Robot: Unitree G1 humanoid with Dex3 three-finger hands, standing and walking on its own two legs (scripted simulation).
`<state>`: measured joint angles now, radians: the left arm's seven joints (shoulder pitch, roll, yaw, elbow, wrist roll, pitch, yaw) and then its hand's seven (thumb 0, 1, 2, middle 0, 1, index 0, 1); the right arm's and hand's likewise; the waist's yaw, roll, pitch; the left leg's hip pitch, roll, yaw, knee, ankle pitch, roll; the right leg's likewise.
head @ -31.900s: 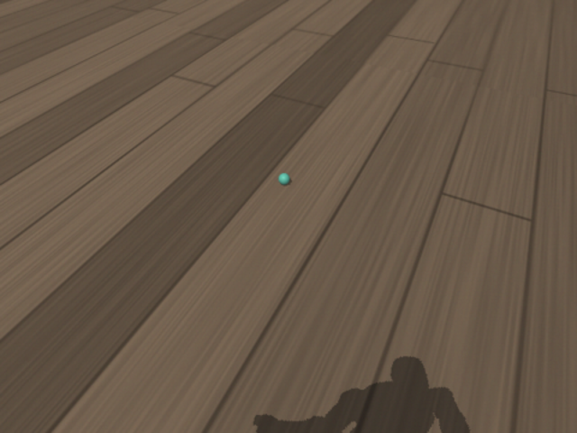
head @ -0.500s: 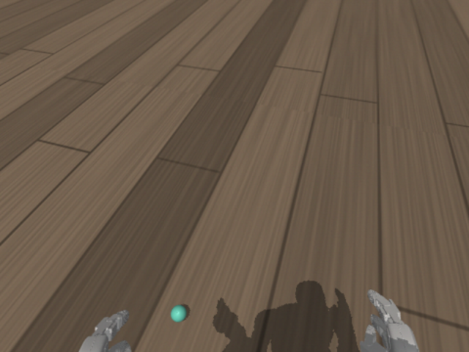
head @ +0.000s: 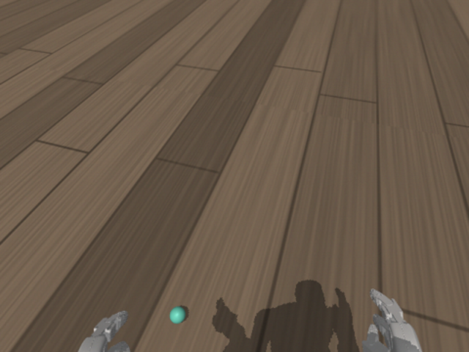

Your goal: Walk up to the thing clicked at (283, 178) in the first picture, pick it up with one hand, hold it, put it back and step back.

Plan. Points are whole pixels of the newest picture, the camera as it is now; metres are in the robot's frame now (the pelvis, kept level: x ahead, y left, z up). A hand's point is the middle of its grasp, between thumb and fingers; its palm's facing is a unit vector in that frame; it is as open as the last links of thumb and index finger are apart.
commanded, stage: home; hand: left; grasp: from above
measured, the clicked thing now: (177, 314) +0.43 +0.24 -0.68
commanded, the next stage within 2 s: stand in 0.12 s
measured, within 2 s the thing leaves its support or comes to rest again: neither
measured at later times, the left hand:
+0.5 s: hand out of the picture +0.11 +0.24 -0.10, palm faces +0.04 -0.94 -0.34, open 7.4 cm
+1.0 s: hand out of the picture +0.01 +0.25 -0.10, palm faces +0.04 -0.95 -0.32, open 7.4 cm
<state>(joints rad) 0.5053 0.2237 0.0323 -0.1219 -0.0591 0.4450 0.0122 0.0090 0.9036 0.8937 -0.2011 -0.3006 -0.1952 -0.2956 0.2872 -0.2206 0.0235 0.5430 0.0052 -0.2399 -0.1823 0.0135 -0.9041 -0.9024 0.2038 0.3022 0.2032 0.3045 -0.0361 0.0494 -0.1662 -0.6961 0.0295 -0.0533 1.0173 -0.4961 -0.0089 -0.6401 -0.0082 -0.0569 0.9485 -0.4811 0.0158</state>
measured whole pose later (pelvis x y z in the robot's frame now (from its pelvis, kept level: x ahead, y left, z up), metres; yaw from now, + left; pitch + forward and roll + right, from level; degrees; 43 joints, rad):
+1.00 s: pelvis -0.03 +0.01 +0.06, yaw +0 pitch -5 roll +0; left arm 0.22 0.28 0.03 1.09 0.03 0.01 0.02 0.00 0.90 0.89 -0.20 -0.30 -0.20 -0.30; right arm 0.17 -0.28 -0.05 1.08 -0.03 0.01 -0.01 0.01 -0.91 -0.90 0.20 0.30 0.20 0.30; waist 0.02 0.01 0.06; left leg -0.17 -0.02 -0.01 0.44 -0.20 0.02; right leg -0.14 -0.06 -0.03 0.43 -0.21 0.04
